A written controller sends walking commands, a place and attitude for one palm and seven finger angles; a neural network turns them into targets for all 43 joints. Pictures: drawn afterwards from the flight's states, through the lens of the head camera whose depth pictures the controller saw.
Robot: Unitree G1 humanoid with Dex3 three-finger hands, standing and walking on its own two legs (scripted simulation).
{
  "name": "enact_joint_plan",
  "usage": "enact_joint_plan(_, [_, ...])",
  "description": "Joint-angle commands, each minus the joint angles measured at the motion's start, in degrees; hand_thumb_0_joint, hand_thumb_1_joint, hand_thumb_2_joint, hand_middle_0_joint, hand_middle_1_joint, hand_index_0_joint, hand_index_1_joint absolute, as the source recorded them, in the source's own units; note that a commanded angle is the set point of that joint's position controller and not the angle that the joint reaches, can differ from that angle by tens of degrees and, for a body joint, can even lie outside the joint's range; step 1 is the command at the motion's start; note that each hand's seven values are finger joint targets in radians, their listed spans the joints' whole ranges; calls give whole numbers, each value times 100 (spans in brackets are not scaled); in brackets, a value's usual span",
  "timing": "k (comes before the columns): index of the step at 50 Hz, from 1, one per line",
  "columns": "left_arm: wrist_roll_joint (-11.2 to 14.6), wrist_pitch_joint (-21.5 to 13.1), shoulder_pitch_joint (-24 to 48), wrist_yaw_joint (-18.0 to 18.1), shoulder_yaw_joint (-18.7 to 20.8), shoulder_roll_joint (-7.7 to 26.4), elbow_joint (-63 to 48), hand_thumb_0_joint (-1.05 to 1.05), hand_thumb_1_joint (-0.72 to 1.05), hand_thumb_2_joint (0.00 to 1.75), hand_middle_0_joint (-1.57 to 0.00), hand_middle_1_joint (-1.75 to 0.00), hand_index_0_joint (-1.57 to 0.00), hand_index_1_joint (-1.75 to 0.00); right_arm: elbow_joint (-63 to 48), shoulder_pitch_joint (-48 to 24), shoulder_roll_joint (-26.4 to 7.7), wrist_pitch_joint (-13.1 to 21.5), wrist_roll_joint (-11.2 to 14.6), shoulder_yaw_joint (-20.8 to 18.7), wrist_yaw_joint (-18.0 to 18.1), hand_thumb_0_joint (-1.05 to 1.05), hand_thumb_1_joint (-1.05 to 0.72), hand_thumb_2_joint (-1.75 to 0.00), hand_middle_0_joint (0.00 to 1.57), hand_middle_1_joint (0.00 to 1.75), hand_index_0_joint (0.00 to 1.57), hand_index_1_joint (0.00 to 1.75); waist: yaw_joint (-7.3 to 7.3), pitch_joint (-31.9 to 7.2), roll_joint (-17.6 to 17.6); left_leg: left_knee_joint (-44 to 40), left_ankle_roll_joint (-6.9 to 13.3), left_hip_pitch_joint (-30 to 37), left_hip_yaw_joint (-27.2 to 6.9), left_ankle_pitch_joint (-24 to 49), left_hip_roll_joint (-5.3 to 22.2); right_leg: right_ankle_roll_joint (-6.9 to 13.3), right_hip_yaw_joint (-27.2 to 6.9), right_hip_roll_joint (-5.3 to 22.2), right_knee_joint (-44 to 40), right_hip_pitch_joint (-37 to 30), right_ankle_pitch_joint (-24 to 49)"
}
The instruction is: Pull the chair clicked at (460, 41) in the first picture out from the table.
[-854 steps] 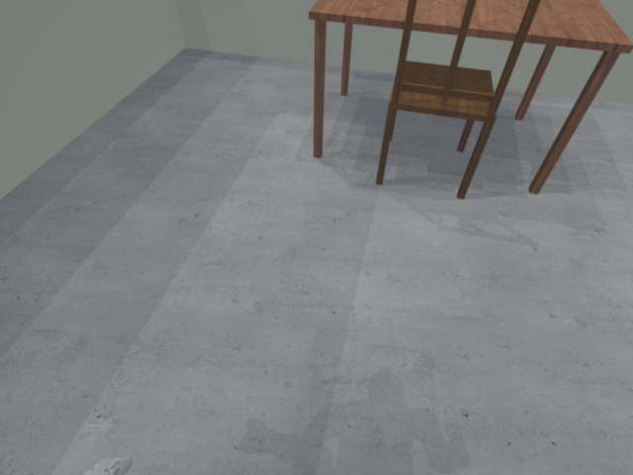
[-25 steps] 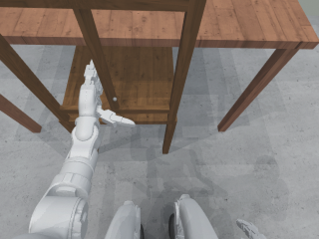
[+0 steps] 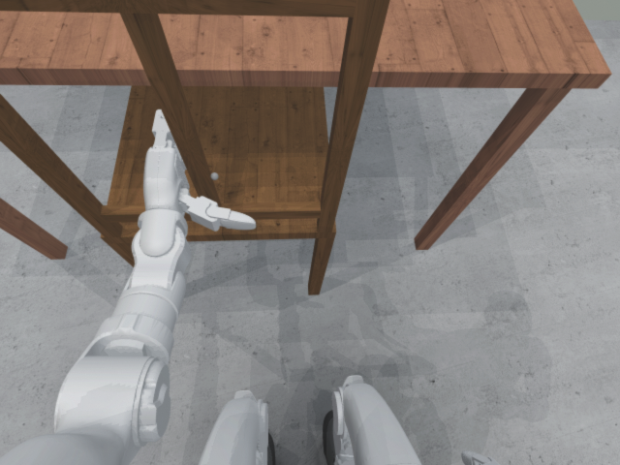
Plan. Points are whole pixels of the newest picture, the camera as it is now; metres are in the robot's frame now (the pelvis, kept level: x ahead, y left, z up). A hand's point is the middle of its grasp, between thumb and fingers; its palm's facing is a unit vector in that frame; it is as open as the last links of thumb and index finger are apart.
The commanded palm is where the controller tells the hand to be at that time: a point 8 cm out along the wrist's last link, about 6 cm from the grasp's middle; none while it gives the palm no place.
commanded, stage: push the fingers through the gap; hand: left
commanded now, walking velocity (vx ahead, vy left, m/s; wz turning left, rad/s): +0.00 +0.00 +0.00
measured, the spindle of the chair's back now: (187, 140) +0.51 +0.13 +0.05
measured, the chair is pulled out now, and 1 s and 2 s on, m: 0.00 0.01 0.05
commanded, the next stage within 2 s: hook a spindle and tug to test in 0.02 s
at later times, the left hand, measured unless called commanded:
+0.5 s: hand (211, 179) +0.47 +0.10 +0.03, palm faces +0.00 -1.00 -0.03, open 15.5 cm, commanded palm +0.44 +0.14 +0.03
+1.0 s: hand (215, 180) +0.47 +0.10 +0.03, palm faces -0.02 -1.00 -0.02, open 5.9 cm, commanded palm +0.43 +0.14 +0.03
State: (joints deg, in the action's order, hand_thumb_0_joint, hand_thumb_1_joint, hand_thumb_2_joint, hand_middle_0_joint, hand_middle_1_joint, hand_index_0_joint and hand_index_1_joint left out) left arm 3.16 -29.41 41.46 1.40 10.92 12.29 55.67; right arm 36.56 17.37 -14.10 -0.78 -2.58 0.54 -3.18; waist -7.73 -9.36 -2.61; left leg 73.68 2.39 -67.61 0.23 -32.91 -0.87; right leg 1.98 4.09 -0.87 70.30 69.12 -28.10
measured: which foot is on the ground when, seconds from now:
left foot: down 0.00-1.00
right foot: down 0.00-1.00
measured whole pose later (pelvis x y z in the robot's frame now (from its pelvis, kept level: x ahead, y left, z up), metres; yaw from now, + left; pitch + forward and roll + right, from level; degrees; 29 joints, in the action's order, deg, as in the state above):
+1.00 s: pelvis +0.01 +0.00 +0.01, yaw +0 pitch +26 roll -2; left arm 4.1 -27.9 35.5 1.8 8.4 10.5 48.7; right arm 35.4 15.8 -13.6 -1.4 -2.4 -0.1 -3.8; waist -6.8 -9.7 -2.5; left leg 72.4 2.4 -64.9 0.2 -33.8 -0.8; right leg 1.9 4.0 -1.1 69.0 66.5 -28.9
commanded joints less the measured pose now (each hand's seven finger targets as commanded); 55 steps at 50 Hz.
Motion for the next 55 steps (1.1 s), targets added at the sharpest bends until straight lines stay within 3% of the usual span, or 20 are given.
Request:
enact_joint_plan(1, [-130, -412, 2317, -52, -58, 592, -1123, 0, -50, 30, -6, -8, -6, -8, -386, 716, -906, 97, 11, -321, 39, 0, -90, -90, 20, 30, 20, 30, -243, -2749, -167, -825, -119, 1758, -360, 2040, 79, 1, -333, -32, -786, -1608, 1529])
enact_joint_plan(4, [-111, -417, 2056, -73, -53, 531, -1186, 0, -50, 30, -6, -8, -6, -8, -431, 691, -887, 77, 16, -333, 17, 0, -90, -90, 20, 30, 20, 30, -161, -2923, -174, -814, -129, 1828, -323, 2174, 68, -8, -356, -30, -803, -1754, 1682])
enact_joint_plan(6, [-93, -421, 2228, -92, -143, 474, -1332, 0, -50, 30, -6, -8, -6, -8, -432, 689, -886, 76, 7, -328, 25, 0, -90, -90, 20, 30, 20, 30, -214, -2951, -244, -806, -130, 1913, -349, 2291, 76, 0, -333, -30, -758, -1716, 1776])
enact_joint_plan(8, [-60, -388, 1943, -98, 15, 594, -1268, 0, -50, 30, -10, -19, -10, -19, -445, 676, -902, 58, 26, -345, 26, 0, -90, -90, 20, 30, 20, 30, -135, -2975, -55, -803, -135, 1866, -327, 2336, 81, -8, -351, -31, -784, -1858, 1852])
enact_joint_plan(10, [-28, -370, 1939, -107, -95, 471, -1364, 0, -50, 30, -13, -30, -13, -30, -463, 645, -874, 57, 30, -335, 23, 0, -90, -90, 20, 30, 20, 30, -166, -2931, 1, -812, -114, 1787, -294, 2300, 69, -21, -370, -32, -820, -1961, 1905])
enact_joint_plan(12, [-14, -364, 1894, -118, -180, 368, -1476, 0, -50, 30, -17, -41, -17, -41, -483, 633, -869, 66, 31, -339, 12, 0, -90, -90, 20, 30, 20, 30, -137, -2982, -205, -815, -141, 1961, -317, 2455, 81, -6, -340, -29, -779, -1858, 1965])
enact_joint_plan(13, [-17, -363, 1839, -98, -34, 532, -1465, 0, -50, 30, -18, -46, -18, -46, -454, 632, -884, 58, 31, -341, 18, 0, -90, -90, 20, 30, 20, 30, -116, -2974, -128, -806, -147, 1931, -316, 2448, 85, -7, -343, -31, -778, -1885, 1964])
enact_joint_plan(15, [-47, -371, 1800, -100, -205, 385, -1513, 0, -50, 30, -22, -57, -22, -57, -478, 613, -852, 62, 34, -331, 9, 0, -90, -90, 20, 30, 20, 30, -130, -2861, -135, -846, -150, 1905, -326, 2427, 84, -3, -334, -33, -790, -1894, 1947])
enact_joint_plan(18, [-41, -396, 1674, -83, -325, 244, -1735, 0, -50, 30, -27, -74, -27, -74, -497, 612, -863, 62, 28, -367, -16, 0, -90, -90, 20, 30, 20, 30, -106, -3005, -265, -844, -210, 2258, -404, 2763, 133, 6, -269, -32, -736, -1716, 2021])
enact_joint_plan(20, [-56, -356, 1716, -83, -549, 20, -1635, 0, -50, 30, -31, -85, -31, -85, -478, 598, -848, 48, 39, -370, -24, 0, -90, -90, 20, 30, 20, 30, -207, -2833, -106, -853, -197, 2224, -426, 2607, 147, -9, -247, -39, -785, -1622, 1904])
enact_joint_plan(21, [-58, -365, 1788, -72, -557, 29, -1705, 0, -50, 30, -32, -90, -32, -90, -472, 630, -863, 56, 37, -367, -21, 0, -90, -90, 20, 30, 20, 30, -197, -2793, -228, -865, -211, 2305, -473, 2692, 153, 13, -222, -40, -745, -1511, 1881])
enact_joint_plan(28, [-58, -366, 1556, -42, -720, -112, -1992, 0, -11, 47, -45, -129, -45, -129, -460, 606, -849, 41, 35, -407, -42, 0, -90, -90, 20, 30, 20, 30, -126, -3072, -270, -865, -259, 2579, -504, 3029, 168, 15, -201, -39, -754, -1613, 2053])
enact_joint_plan(31, [-58, -307, 1542, -34, -696, -77, -1858, 0, 6, 54, -50, -145, -50, -145, -456, 619, -854, 27, 38, -391, -28, 0, -90, -90, 20, 30, 20, 30, -181, -2862, -16, -874, -184, 2285, -448, 2807, 135, 13, -221, -53, -797, -1769, 2067])
enact_joint_plan(35, [-61, -315, 1411, -34, -553, 42, -1816, 0, 28, 64, -50, -145, -50, -145, -433, 609, -823, 29, 44, -382, -17, 0, -90, -90, 20, 30, 20, 30, -112, -2863, -56, -870, -163, 2122, -349, 2678, 87, 11, -278, -39, -831, -1966, 2123])
enact_joint_plan(39, [-50, -336, 1514, -45, -485, 82, -1716, 0, 51, 73, -50, -145, -50, -145, -420, 590, -811, 39, 39, -364, -1, 0, -90, -90, 20, 30, 20, 30, -145, -2781, -14, -846, -150, 2002, -330, 2599, 73, -1, -307, -36, -829, -1960, 2112])
enact_joint_plan(43, [-35, -340, 1320, -84, -314, 260, -1785, 0, 73, 83, -50, -145, -50, -145, -463, 577, -805, 40, 40, -357, -12, 0, -90, -90, 20, 30, 20, 30, -21, -2950, -187, -848, -183, 2100, -297, 2841, 72, 25, -311, -35, -774, -2059, 2296])
enact_joint_plan(46, [-49, -350, 1285, -97, -453, 155, -1986, 0, 90, 90, -50, -145, -50, -145, -521, 606, -811, 57, 39, -374, -27, 0, -90, -90, 20, 30, 20, 30, -43, -3033, -212, -852, -199, 2274, -358, 3035, 102, 28, -286, -49, -745, -1990, 2356])
enact_joint_plan(50, [-23, -319, 1139, -103, -479, 95, -1946, 0, 90, 90, -50, -145, -50, -145, -534, 542, -808, 48, 50, -369, -33, 0, -90, -90, 20, 30, 20, 30, -65, -2866, -31, -878, -173, 2085, -318, 2718, 99, 6, -305, -50, -817, -2044, 2203])
enact_joint_plan(52, [-39, -320, 1096, -108, -543, 24, -1983, 0, 90, 90, -50, -145, -50, -145, -564, 534, -802, 55, 54, -364, -41, 0, -90, -90, 20, 30, 20, 30, -30, -2893, -137, -892, -181, 2171, -339, 2796, 102, 17, -288, -52, -783, -1978, 2192])
enact_joint_plan(55, [-58, -309, 1042, -75, -436, 130, -1921, 0, 90, 90, -50, -145, -50, -145, -557, 528, -807, 45, 48, -361, -34, 0, -90, -90, 20, 30, 20, 30, -36, -2781, 20, -886, -149, 1930, -277, 2510, 74, 3, -327, -52, -834, -2072, 2079])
